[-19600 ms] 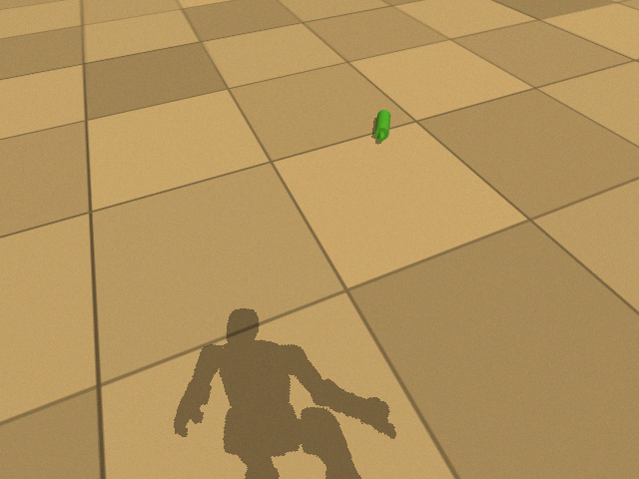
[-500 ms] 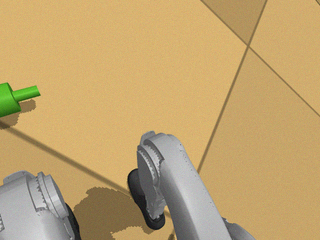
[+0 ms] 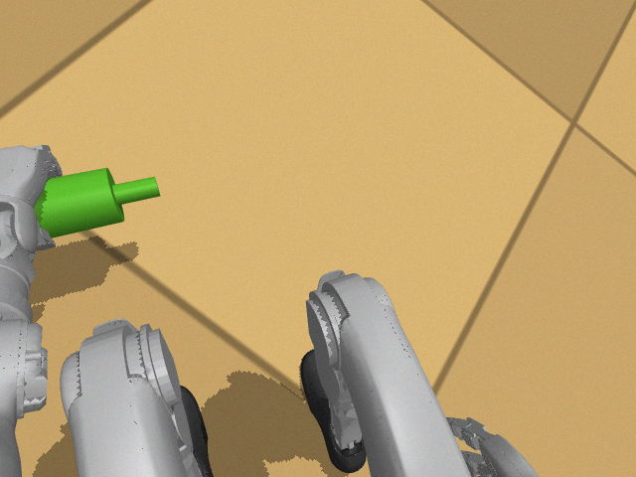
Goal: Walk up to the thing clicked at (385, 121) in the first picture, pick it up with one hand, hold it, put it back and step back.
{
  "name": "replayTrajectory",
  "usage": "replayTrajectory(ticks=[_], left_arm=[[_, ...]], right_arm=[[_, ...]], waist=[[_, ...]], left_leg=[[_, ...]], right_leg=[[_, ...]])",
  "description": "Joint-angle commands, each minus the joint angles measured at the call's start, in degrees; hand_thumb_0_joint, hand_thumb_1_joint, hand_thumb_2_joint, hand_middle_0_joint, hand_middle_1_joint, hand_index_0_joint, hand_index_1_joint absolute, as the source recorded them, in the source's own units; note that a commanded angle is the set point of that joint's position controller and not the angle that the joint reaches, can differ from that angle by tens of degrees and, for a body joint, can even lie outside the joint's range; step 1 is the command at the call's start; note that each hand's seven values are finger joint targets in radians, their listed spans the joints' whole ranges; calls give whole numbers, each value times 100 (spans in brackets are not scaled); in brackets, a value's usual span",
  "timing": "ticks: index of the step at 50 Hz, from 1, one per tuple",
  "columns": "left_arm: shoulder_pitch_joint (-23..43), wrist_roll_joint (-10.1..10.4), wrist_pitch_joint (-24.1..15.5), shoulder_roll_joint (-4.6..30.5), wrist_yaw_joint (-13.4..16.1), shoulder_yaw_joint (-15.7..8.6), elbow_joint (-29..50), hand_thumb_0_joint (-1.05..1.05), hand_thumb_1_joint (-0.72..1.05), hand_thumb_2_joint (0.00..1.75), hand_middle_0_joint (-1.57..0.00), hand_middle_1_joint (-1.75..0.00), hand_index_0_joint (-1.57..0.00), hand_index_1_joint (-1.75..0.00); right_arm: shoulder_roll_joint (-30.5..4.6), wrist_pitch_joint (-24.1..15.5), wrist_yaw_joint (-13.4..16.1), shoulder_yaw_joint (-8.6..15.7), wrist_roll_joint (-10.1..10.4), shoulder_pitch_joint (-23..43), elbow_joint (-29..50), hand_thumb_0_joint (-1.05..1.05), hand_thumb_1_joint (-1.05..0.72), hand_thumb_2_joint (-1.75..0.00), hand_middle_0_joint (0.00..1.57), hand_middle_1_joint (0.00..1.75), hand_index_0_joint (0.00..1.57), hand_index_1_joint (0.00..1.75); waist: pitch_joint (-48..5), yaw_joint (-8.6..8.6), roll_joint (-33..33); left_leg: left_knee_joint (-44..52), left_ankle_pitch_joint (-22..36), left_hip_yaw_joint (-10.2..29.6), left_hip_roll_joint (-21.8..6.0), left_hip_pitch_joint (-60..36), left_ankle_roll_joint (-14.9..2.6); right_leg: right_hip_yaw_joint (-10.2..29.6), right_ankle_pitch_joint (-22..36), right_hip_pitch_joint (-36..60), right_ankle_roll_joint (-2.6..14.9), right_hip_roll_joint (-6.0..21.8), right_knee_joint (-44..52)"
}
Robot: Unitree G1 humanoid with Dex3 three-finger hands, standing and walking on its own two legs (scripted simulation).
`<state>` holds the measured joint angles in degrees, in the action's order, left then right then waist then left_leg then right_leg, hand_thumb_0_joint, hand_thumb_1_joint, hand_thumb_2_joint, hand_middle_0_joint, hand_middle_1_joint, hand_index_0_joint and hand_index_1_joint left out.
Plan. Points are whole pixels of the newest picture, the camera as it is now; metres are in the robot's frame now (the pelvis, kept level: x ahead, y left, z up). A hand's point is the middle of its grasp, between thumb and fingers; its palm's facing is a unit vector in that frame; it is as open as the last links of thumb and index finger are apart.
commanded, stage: settle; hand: left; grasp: from above
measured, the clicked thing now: (61, 206) +0.49 +0.27 -0.19
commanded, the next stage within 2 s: lift in 0.02 s
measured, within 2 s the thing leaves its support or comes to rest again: neither
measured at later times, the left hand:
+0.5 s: hand out of the picture +0.44 +0.30 -0.08, palm faces -0.46 -0.11 -0.88, open 10.4 cm
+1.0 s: hand out of the picture +0.36 +0.30 +0.09, palm faces -0.43 -0.14 -0.89, open 10.3 cm
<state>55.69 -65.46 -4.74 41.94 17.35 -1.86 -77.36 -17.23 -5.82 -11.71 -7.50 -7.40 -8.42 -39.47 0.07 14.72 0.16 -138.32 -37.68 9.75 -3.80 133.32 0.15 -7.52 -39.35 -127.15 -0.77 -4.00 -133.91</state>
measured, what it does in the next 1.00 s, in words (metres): rises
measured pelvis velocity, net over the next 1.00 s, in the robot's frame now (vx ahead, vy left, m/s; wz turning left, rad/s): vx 0.00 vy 0.00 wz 0.13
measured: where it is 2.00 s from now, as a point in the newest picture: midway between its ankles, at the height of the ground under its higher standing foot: (269, 453)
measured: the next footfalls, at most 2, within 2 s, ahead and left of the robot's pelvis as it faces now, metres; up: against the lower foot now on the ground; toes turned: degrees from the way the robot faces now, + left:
none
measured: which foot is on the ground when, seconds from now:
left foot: down 0.00-1.00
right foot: down 0.00-1.00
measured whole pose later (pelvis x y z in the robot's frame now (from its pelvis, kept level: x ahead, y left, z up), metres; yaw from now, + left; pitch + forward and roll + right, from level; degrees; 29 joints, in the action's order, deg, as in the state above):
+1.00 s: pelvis +0.00 +0.00 +0.19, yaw +7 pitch +29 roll -5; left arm 30.5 -56.9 1.1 29.6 5.5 6.0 -45.6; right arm -14.4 1.9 0.1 0.3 0.8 -9.8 -38.3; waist -9.9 5.9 -2.8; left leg -102.2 -33.0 3.4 -2.8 98.7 -0.2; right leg -2.8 -35.6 -94.2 -0.5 -1.9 -100.5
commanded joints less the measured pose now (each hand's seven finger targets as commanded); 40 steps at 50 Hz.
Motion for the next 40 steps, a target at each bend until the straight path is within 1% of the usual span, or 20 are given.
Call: replayTrajectory(ticks=[1, 2, 3, 4, 7, 10, 14, 18, 19, 21, 25, 26, 28, 31, 32, 34, 35, 37, 38, 40], left_arm=[[2243, -14, 8, 1584, 196, -206, 1196, 0, 66, 91, -100, -83, -101, -82], [2189, 5, 22, 1554, 179, -214, 1216, 0, 65, 91, -100, -82, -101, -82], [2238, -11, 17, 1486, 149, -144, 1282, 0, 66, 93, -101, -82, -101, -82], [2308, -49, 8, 1590, 144, -218, 1409, 0, 66, 94, -101, -82, -101, -82], [2348, -45, 38, 1465, 80, -144, 1455, 0, 67, 92, -103, -87, -104, -86], [2101, 54, 97, 1559, -5, -251, 1476, 0, 68, 90, -100, -84, -103, -82], [1971, 198, 203, 1553, -270, -216, 1792, 0, 70, 92, -102, -83, -104, -82], [1644, 216, 218, 1401, -513, -178, 2226, 0, 71, 90, -102, -83, -105, -81], [1645, 238, 204, 1331, -555, -116, 2387, 0, 70, 91, -102, -81, -104, -80], [1438, 278, 203, 1224, -630, -110, 2500, 0, 69, 91, -102, -80, -104, -79], [1329, 398, 217, 1171, -695, -85, 2905, 0, 73, 95, -107, -79, -107, -79], [1296, 438, 216, 995, -733, 44, 2936, 0, 73, 94, -107, -78, -107, -78], [1065, 516, 221, 847, -770, 70, 3080, 0, 75, 95, -109, -76, -109, -76], [1003, 589, 235, 883, -820, 100, 3349, 0, 75, 90, -107, -75, -108, -74], [702, 588, 269, 778, -840, 111, 3253, 0, 76, 90, -109, -74, -109, -74], [668, 673, 272, 636, -873, 204, 3552, 0, 77, 91, -111, -73, -110, -73], [643, 685, 295, 743, -862, 111, 3686, 0, 76, 91, -110, -72, -110, -72], [510, 736, 345, 527, -872, 231, 3813, 0, 77, 90, -111, -70, -110, -71], [609, 756, 354, 657, -861, 145, 4041, 0, 77, 91, -112, -69, -111, -71], [94, 748, 430, 451, -875, 214, 3927, 0, 78, 89, -113, -67, -112, -69]], right_arm=[[-1353, 141, 177, 495, 40, -1315, 59, 0, -90, -90, 20, 30, 20, 30], [-1366, 159, 210, 511, 48, -1298, 60, 0, -90, -90, 20, 30, 20, 30], [-1312, 191, 228, 514, 45, -1322, 70, 0, -90, -90, 20, 30, 20, 30], [-1353, 220, 263, 528, 63, -1344, 63, 0, -90, -90, 20, 30, 20, 30], [-1330, 286, 332, 558, 90, -1406, 52, 0, -92, -91, 20, 30, 20, 30], [-1360, 346, 397, 611, 128, -1449, 91, 0, -90, -90, 20, 30, 20, 30], [-1302, 439, 469, 726, 209, -1482, 138, 0, -90, -91, 20, 30, 20, 30], [-1299, 550, 588, 857, 311, -1477, 172, 0, -90, -90, 20, 30, 20, 30], [-1233, 575, 602, 867, 329, -1476, 227, 0, -90, -90, 20, 30, 20, 30], [-1200, 615, 656, 924, 377, -1460, 251, 0, -90, -90, 20, 30, 20, 30], [-1120, 655, 744, 996, 484, -1425, 270, 0, -90, -90, 20, 30, 20, 30], [-1060, 662, 756, 1000, 493, -1387, 296, 0, -90, -90, 20, 30, 20, 30], [-1040, 651, 803, 1027, 520, -1376, 308, 0, -90, -90, 20, 30, 20, 30], [-1031, 658, 884, 1063, 588, -1269, 377, 0, -90, -90, 20, 30, 20, 30], [-1040, 665, 903, 1074, 606, -1276, 380, 0, -90, -90, 20, 30, 20, 30], [-985, 660, 950, 1100, 637, -1206, 431, 0, -90, -90, 20, 30, 20, 30], [-1013, 659, 985, 1120, 666, -1194, 425, 0, -90, -90, 20, 30, 20, 30], [-949, 660, 1025, 1128, 684, -1146, 462, 0, -90, -90, 20, 30, 20, 30], [-952, 669, 1057, 1146, 707, -1140, 475, 0, -90, -90, 20, 30, 20, 30], [-909, 679, 1099, 1145, 728, -1077, 484, 0, -90, -90, 20, 30, 20, 30]], waist=[[-4271, 111, -1788], [-4209, 38, -1828], [-4287, 95, -1944], [-4373, 37, -1969], [-4346, 76, -1948], [-4516, -80, -1812], [-4721, -165, -1853], [-4770, -352, -1841], [-4811, -293, -1859], [-4799, -387, -1788], [-4879, -479, -1615], [-4798, -426, -1568], [-4668, -491, -1558], [-4729, -569, -1478], [-4670, -584, -1360], [-4860, -639, -1410], [-4920, -694, -1400], [-4733, -650, -1350], [-4848, -686, -1365], [-4654, -729, -1300]], left_leg=[[1327, 1012, -493, 118, -2851, -159], [1401, 977, -502, 132, -2952, -146], [1445, 980, -492, 117, -3014, -133], [1503, 963, -494, 143, -3118, -131], [1581, 997, -527, 156, -3192, -142], [1649, 1052, -578, 176, -3252, -162], [1862, 1059, -643, 179, -3443, -169], [2156, 1078, -654, 207, -3784, -154], [2214, 1040, -644, 198, -3829, -149], [2403, 993, -638, 210, -3960, -154], [2699, 892, -681, 212, -4177, -198], [2737, 825, -705, 208, -4144, -207], [3024, 646, -647, 212, -4319, -197], [3331, 443, -604, 215, -4551, -194], [3410, 508, -618, 220, -4629, -199], [3639, 564, -568, 218, -4934, -184], [3731, 611, -562, 214, -5111, -187], [3953, 632, -549, 201, -5276, -177], [4070, 618, -548, 208, -5434, -178], [4343, 612, -553, 206, -5609, -169]], right_leg=[[-109, 1294, 2237, 290, -211, 1600], [-144, 1249, 2099, 310, -187, 1629], [-113, 1237, 2205, 309, -204, 1612], [-169, 1250, 2111, 314, -174, 1611], [-168, 1353, 2125, 299, -144, 1681], [-136, 1361, 2249, 306, -128, 1802], [-18, 1330, 2500, 305, -110, 1999], [-35, 1345, 2432, 342, -56, 2147], [-3, 1298, 2503, 349, -64, 2192], [1, 1239, 2474, 354, -45, 2290], [99, 1185, 2622, 316, -16, 2604], [142, 1129, 2699, 312, -29, 2694], [133, 973, 2694, 308, 9, 2851], [164, 810, 2897, 306, 0, 3085], [167, 872, 2981, 293, 18, 3182], [176, 951, 3225, 291, 18, 3291], [182, 984, 3268, 283, 37, 3374], [190, 1036, 3429, 271, 42, 3562], [213, 1008, 3553, 276, 44, 3673], [222, 996, 3742, 257, 52, 3888]])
